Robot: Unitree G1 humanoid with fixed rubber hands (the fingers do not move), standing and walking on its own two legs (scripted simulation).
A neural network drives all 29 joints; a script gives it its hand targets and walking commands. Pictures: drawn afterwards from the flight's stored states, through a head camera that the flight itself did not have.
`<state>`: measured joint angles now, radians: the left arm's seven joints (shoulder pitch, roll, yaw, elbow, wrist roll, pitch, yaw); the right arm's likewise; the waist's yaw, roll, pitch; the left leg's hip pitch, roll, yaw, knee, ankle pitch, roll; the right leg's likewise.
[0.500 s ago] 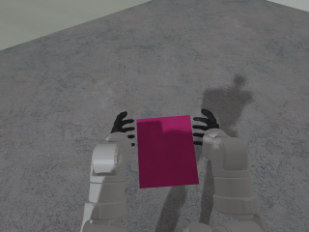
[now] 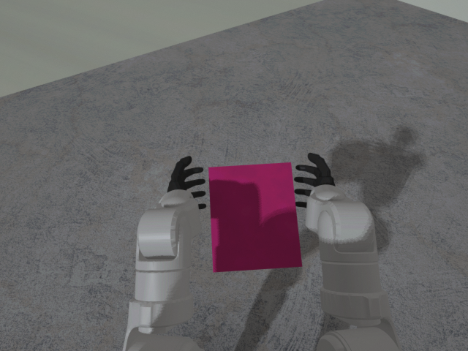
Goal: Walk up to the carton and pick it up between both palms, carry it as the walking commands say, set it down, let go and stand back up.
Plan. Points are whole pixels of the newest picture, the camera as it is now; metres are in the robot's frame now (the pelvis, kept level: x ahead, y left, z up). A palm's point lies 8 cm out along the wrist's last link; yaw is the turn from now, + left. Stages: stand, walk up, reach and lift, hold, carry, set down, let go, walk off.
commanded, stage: carry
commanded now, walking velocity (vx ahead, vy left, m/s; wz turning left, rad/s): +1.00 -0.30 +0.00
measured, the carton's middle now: (250, 218) +0.35 +0.01 +0.00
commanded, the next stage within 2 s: none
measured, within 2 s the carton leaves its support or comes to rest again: neither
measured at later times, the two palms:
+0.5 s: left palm (251, 70) +0.75 +0.00 +0.09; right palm (336, 72) +0.75 -0.23 +0.09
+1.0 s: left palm (269, 22) +0.96 -0.06 +0.13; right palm (344, 26) +0.95 -0.28 +0.12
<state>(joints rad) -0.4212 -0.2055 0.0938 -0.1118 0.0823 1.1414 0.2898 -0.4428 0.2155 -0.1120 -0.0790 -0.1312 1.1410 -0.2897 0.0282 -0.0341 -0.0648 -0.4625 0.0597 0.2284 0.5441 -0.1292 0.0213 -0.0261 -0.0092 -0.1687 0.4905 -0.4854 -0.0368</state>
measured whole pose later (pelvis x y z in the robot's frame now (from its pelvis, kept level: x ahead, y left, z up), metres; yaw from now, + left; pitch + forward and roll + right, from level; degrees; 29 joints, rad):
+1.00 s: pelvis +0.64 -0.14 +0.03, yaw -3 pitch +5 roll +2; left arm -0.41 -0.20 0.10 -0.07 0.10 1.13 0.27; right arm -0.41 0.20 -0.08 -0.05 -0.10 1.12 -0.30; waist -0.02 -0.03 -0.09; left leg -0.29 0.02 0.23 0.43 -0.09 0.02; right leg -0.09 -0.03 -0.11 0.44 -0.25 0.03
